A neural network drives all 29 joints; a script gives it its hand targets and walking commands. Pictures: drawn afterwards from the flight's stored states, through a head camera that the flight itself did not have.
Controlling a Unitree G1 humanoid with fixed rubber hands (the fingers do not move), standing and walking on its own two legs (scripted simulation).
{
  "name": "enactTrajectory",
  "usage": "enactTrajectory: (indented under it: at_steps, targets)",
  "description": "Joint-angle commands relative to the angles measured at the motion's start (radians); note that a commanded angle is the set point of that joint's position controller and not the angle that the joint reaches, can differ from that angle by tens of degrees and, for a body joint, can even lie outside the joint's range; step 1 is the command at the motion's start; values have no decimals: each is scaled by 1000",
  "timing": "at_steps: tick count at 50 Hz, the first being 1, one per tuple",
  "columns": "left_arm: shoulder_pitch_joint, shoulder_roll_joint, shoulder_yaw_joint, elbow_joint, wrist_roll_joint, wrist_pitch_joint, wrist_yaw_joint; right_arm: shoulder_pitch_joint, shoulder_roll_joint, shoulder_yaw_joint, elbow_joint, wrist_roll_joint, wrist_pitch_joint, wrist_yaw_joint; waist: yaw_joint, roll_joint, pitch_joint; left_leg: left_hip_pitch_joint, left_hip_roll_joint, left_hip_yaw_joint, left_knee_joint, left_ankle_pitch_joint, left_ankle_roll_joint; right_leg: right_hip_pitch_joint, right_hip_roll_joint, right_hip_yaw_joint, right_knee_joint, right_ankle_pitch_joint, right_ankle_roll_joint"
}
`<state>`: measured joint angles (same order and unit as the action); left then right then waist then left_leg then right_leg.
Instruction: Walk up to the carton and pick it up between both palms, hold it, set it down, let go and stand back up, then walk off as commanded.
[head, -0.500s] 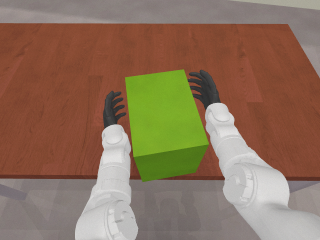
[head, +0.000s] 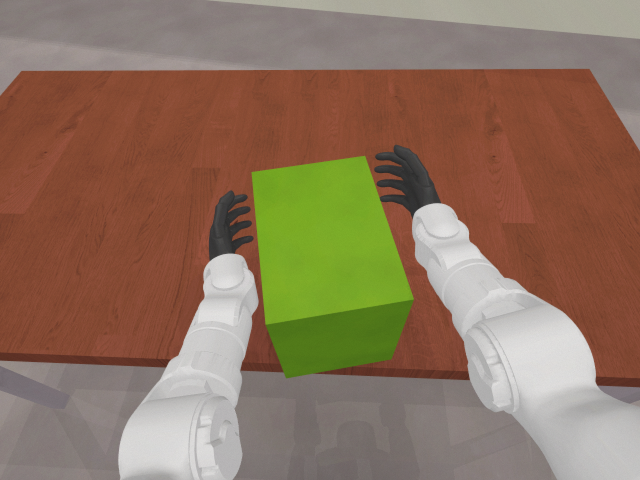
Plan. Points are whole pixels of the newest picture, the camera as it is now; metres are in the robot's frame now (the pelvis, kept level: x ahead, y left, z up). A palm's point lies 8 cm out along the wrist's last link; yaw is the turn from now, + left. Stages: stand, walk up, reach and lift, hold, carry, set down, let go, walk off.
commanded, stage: set down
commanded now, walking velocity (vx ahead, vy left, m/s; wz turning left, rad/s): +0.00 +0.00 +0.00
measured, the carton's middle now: (324, 269) +0.40 +0.08 -0.02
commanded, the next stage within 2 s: none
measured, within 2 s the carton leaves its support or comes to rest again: neither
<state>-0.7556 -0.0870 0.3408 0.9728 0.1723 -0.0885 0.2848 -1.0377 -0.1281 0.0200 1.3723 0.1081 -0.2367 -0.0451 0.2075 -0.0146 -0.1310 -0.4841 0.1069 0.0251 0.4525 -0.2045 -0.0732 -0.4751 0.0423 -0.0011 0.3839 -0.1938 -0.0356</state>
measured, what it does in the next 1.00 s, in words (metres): stands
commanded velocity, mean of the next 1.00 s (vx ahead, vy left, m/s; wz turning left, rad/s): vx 0.00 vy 0.00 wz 0.00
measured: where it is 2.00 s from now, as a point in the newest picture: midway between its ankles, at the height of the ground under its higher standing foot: outside the picture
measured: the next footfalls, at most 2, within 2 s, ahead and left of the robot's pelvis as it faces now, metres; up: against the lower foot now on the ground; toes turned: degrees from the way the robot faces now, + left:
none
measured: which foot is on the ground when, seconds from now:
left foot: down 0.00-1.00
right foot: down 0.00-1.00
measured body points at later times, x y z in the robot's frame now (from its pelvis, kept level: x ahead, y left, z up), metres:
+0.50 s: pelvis -0.01 -0.01 +0.00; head +0.05 -0.02 +0.45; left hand +0.39 +0.23 +0.08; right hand +0.49 -0.07 +0.12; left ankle -0.04 +0.17 -0.73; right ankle -0.02 -0.10 -0.74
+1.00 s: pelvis -0.05 +0.00 +0.00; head +0.01 +0.01 +0.44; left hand +0.35 +0.22 +0.11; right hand +0.45 -0.07 +0.12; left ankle -0.04 +0.17 -0.74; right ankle -0.02 -0.10 -0.74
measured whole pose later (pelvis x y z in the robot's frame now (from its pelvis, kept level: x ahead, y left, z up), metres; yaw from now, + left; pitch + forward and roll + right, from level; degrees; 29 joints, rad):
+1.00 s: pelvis -0.05 +0.00 +0.00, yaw +0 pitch +13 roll -1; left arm -0.81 -0.06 0.23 0.71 0.07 0.25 0.31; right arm -1.12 -0.30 0.17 1.34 0.31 -0.04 0.03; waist 0.22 0.00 -0.12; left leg -0.48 0.12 0.02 0.45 -0.18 -0.07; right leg -0.48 0.05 -0.01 0.38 -0.13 -0.04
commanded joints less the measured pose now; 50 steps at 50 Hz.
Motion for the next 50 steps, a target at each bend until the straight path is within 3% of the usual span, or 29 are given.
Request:
enactTrajectory:
  at_steps: [1,3,8,10,12,14,18,19,26,27,31,40,44,45,46,48,50]
  targets:
    - [-483,73,-103,-176,-134,-37,2,-540,-218,55,-75,177,-13,-19,50,-12,-676,153,-91,66,138,747,-29,206,50,-29,88,564,-18]
    - [-479,70,-118,-159,-144,-28,-2,-542,-208,79,-50,201,-2,-17,53,-21,-644,131,-91,69,128,711,-26,216,46,-26,89,571,-15]
    - [-504,109,-132,-200,-180,-1,-3,-580,-252,127,-109,257,14,-13,56,-28,-676,137,-97,68,124,721,-27,259,48,-26,88,619,-7]
    - [-516,124,-128,-175,-181,8,-5,-587,-248,138,-92,268,30,-7,73,-35,-627,108,-96,70,108,668,-19,257,41,-26,78,560,-5]
    - [-524,143,-128,-230,-192,23,-1,-605,-272,149,-146,289,40,-1,75,-40,-679,140,-101,72,105,703,-21,289,45,-26,81,613,2]
    - [-527,139,-129,-188,-190,37,-7,-606,-264,158,-108,297,57,6,82,-43,-620,117,-101,75,91,658,-16,275,42,-23,72,566,1]
    - [-549,161,-134,-206,-206,65,-5,-622,-304,152,-129,312,81,13,66,-50,-635,136,-100,75,78,649,-19,285,45,-25,60,574,9]
    - [-561,174,-133,-222,-207,76,-3,-635,-311,161,-147,321,87,15,79,-39,-643,138,-99,78,75,655,-22,299,47,-25,58,578,7]
    - [-549,172,-133,-245,-207,131,-10,-634,-325,174,-161,338,131,31,81,-55,-600,129,-104,81,48,619,-16,343,48,-18,49,581,11]
    - [-521,163,-136,-269,-194,139,-10,-593,-334,167,-157,329,131,33,63,-51,-603,149,-104,75,44,624,-19,363,49,-17,45,591,8]
    - [-551,176,-138,-332,-207,166,-4,-639,-355,162,-218,340,138,37,62,-41,-641,163,-109,76,45,629,-25,377,55,-22,48,606,9]
    - [-420,104,-172,-427,-188,248,0,-535,-374,161,-283,345,149,61,30,-15,-618,277,-108,49,38,633,-37,379,70,-32,18,553,-9]
    - [-449,111,-180,-464,-181,286,12,-549,-395,142,-292,335,164,70,22,0,-615,289,-107,43,29,574,-38,353,76,-33,4,471,-15]
    - [-474,121,-171,-482,-177,295,19,-572,-394,136,-302,333,171,70,36,6,-616,279,-107,50,27,552,-36,339,74,-34,3,442,-15]
    - [-415,88,-191,-487,-170,306,24,-506,-401,128,-274,322,173,77,13,7,-596,306,-105,39,23,550,-39,340,79,-40,-1,428,-18]
    - [-479,99,-199,-493,-179,318,36,-559,-407,110,-278,309,185,83,22,13,-586,300,-99,40,18,492,-35,288,81,-45,-13,330,-22]
    - [-462,80,-209,-491,-178,334,43,-537,-405,103,-271,297,194,91,14,-1,-567,291,-97,38,11,465,-28,281,81,-44,-10,310,-23]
